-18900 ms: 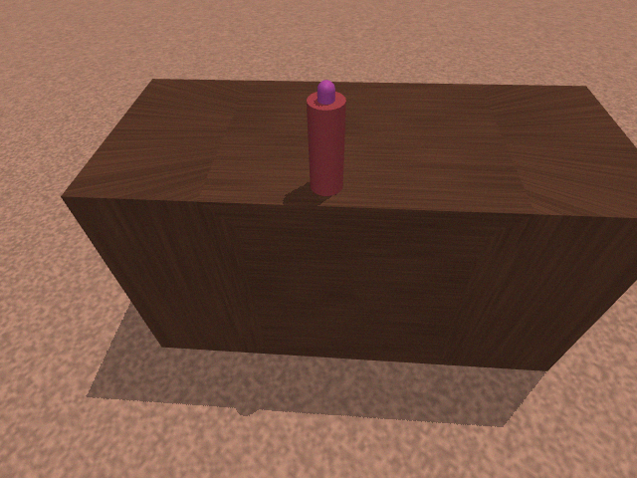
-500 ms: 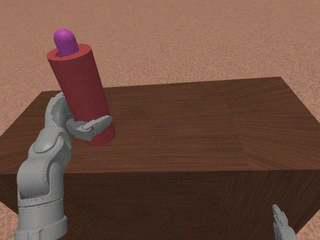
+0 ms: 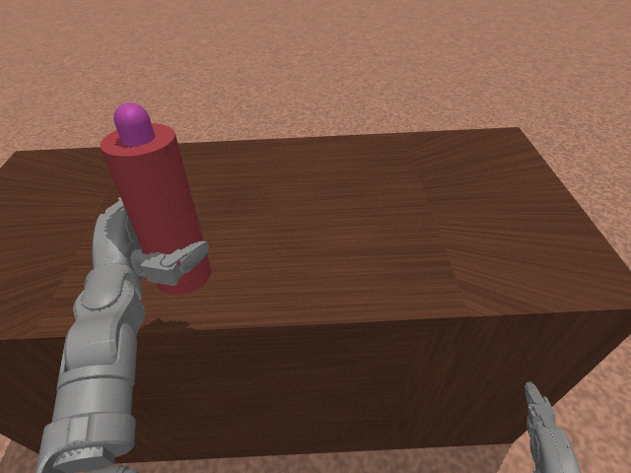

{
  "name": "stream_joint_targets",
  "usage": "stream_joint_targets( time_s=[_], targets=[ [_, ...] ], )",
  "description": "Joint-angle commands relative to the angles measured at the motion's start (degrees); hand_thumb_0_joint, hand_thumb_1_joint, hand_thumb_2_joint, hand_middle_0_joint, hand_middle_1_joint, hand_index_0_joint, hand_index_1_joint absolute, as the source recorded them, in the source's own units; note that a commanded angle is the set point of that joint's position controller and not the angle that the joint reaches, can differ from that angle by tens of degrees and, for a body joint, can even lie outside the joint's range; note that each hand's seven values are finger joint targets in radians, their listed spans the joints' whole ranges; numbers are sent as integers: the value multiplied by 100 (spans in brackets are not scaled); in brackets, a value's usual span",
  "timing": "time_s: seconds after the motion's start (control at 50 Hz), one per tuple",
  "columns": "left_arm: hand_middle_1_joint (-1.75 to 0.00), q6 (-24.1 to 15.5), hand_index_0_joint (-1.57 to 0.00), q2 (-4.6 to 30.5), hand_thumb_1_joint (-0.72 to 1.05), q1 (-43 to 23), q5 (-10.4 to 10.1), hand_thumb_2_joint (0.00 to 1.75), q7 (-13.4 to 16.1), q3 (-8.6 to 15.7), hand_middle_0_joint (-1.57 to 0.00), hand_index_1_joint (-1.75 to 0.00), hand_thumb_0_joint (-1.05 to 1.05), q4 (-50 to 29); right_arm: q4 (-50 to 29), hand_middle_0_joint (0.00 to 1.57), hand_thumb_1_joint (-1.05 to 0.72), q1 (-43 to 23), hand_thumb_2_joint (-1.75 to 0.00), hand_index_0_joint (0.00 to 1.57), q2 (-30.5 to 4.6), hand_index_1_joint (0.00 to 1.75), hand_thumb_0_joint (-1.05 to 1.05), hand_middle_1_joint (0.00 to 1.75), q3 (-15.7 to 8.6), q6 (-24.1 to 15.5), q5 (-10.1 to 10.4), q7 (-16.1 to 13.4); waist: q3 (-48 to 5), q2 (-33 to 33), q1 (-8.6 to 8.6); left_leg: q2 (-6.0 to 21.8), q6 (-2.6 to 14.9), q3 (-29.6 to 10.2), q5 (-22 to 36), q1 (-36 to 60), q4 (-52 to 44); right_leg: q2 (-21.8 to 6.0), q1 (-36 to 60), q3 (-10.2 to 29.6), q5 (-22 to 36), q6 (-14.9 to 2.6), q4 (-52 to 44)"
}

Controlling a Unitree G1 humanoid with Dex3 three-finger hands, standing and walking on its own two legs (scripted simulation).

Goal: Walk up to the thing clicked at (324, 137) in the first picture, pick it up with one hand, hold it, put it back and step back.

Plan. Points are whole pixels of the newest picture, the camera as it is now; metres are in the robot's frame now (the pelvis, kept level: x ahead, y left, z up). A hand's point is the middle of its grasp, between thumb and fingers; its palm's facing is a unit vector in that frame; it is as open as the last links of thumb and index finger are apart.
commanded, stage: crouch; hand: left
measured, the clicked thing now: (160, 204) +0.40 +0.18 +0.19
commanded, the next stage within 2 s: lower in 0.46 s
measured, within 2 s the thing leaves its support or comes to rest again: rests again in 1.28 s
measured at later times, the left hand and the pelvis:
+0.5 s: hand (181, 240) +0.43 +0.19 +0.10, palm faces +0.16 -0.99 -0.02, open 10.3 cm; pelvis +0.01 +0.00 +0.00, yaw -1 degrees
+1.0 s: hand (195, 266) +0.43 +0.19 +0.04, palm faces +0.16 -0.99 +0.00, open 10.3 cm; pelvis +0.00 +0.00 -0.02, yaw +0 degrees
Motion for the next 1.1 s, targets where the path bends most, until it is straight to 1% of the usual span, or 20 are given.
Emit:
stream_joint_targets(
  time_s=[0.0,0.02,0.06,0.12,0.18,0.24,0.3,0.32,0.36,0.54,0.58,0.6,0.7,0.74,0.76,0.82,0.84,0.88,0.9,1.08],
  targets=[
    [-146,-994,-132,1054,14,-2853,-150,129,-37,337,-130,-146,0,-1055,-875,5,55,-315,-5,5,-717,5,0,5,-255,-227,12,8,-1705,91,-38,23,-23,-108,1229,1077,-452,138,111,-246,1276,-128,-408],
    [-145,-1090,-132,1242,16,-2949,-151,130,-44,444,-130,-145,0,-1170,-844,5,56,-240,-5,5,-773,5,0,5,-335,-181,23,24,-1836,288,-12,14,-36,-85,1362,1127,-438,123,120,-227,1360,-143,-390],
    [-145,-1196,-132,1092,17,-2774,-171,128,-79,374,-129,-144,0,-783,-978,5,56,-167,-4,5,-852,5,0,5,-356,-113,29,71,-1759,188,8,77,-68,-122,1673,1151,-424,158,62,-273,1452,-161,-366],
    [-145,-1413,-133,1158,15,-2997,-158,129,-89,404,-130,-144,0,-756,-988,5,56,-231,-4,5,-704,5,0,5,-277,5,27,141,-1701,227,30,64,-38,-91,1665,1111,-403,142,19,-246,1467,-157,-356],
    [-147,-1657,-134,1350,11,-3305,-155,130,-46,512,-132,-147,0,-784,-1254,5,55,-364,-5,5,-914,5,0,5,-420,85,18,135,-2001,83,18,55,7,-82,1562,1106,-365,107,172,-200,1493,-142,-340],
    [-145,-1835,-132,1141,7,-3343,-142,130,-6,343,-129,-145,0,-584,-1338,5,54,-386,-5,5,-786,5,0,5,-269,208,5,128,-2169,81,18,61,5,-78,1844,1178,-270,101,221,-185,1684,-137,-270],
    [-140,-2072,-129,1469,7,-3606,-101,125,19,453,-127,-140,0,-857,-1358,5,53,-387,-5,5,-894,5,0,5,-330,338,-20,109,-2677,312,34,84,-10,-116,2337,1432,-108,84,250,-178,1945,-151,-189],
    [-141,-2074,-129,1227,8,-3466,-97,127,-17,295,-128,-142,0,-456,-1442,5,53,-459,-6,5,-844,5,0,5,-287,370,-23,116,-2602,228,14,83,-8,-101,2342,1333,-94,84,276,-166,1996,-155,-181],
    [-142,-2183,-131,1394,8,-3603,-46,128,0,325,-129,-143,0,-519,-1326,5,53,-345,-6,5,-806,5,0,5,-282,464,-27,120,-2611,530,-20,102,-47,-110,2386,1400,-64,85,59,-169,1908,-176,-173],
    [-143,-2360,-132,1169,9,-3193,-104,128,-49,261,-131,-144,0,409,-1276,5,53,-144,-6,5,-737,5,0,5,-268,754,-7,139,-2071,111,-110,90,38,-70,1853,868,-67,84,-125,-198,1721,-139,-141],
    [-144,-2439,-133,1389,11,-3291,-98,128,-65,427,-132,-145,0,420,-1260,5,52,-129,-6,5,-724,5,0,5,-260,817,10,152,-2080,114,-93,66,68,-48,1759,762,-39,63,-177,-167,1714,-125,-94],
    [-144,-2450,-134,1074,11,-3136,-94,127,-111,220,-133,-145,0,729,-1342,5,52,-185,-6,5,-608,5,0,5,-180,820,13,169,-1841,65,-139,73,64,-56,1654,655,-18,78,-346,-185,1590,-132,-53],
    [-142,-2787,-132,1471,10,-3516,-68,126,-100,465,-131,-144,0,601,-1614,5,51,-297,-6,5,-886,5,0,5,-368,872,-26,219,-2479,120,-100,69,82,-76,1552,537,239,61,-437,-162,1519,-146,242],
    [-140,-2937,-129,1443,8,-3789,-40,125,-95,398,-129,-142,0,488,-1829,5,51,-237,-6,5,-775,5,0,5,-241,902,-41,239,-2744,266,-132,85,64,-94,1622,681,354,62,-538,-160,1498,-164,341],
    [-141,-2985,-129,1471,9,-3766,-46,125,-94,408,-129,-142,0,620,-1892,5,50,-306,-6,5,-887,5,0,5,-361,917,-49,217,-2757,225,-176,67,73,-93,1595,619,417,64,-576,-143,1507,-150,374],
    [-139,-3185,-128,1418,9,-3857,-62,123,-134,387,-128,-140,0,764,-2037,5,50,-176,-7,5,-813,5,0,5,-255,940,-83,231,-2908,157,-266,89,74,-141,1642,479,584,73,-720,-152,1545,-157,546],
    [-139,-3283,-128,1508,11,-3946,-75,124,-139,442,-128,-141,0,530,-2218,5,50,-214,-6,5,-678,5,0,5,-121,936,-70,242,-3098,241,-164,66,81,-120,1586,434,631,50,-664,-128,1522,-152,566],
    [-138,-3350,-127,1748,13,-3867,-48,123,-83,587,-127,-139,0,713,-2151,5,50,6,-6,5,-844,5,0,5,-287,1008,-88,214,-3033,305,-206,45,90,-96,1514,335,692,43,-726,-104,1517,-148,601],
    [-139,-3366,-128,1521,12,-3757,-43,124,-97,473,-127,-140,0,928,-2210,5,50,107,-6,5,-756,5,0,5,-212,1022,-110,238,-2876,212,-272,47,96,-90,1455,234,717,50,-803,-110,1481,-145,606],
    [-142,-3599,-132,1470,17,-3793,84,127,-166,411,-131,-144,0,1442,-2664,5,51,305,-6,5,-775,5,0,5,-246,1101,-177,398,-2654,544,-333,136,-1,-184,997,-92,893,121,-1509,-200,854,-227,832]
  ],
)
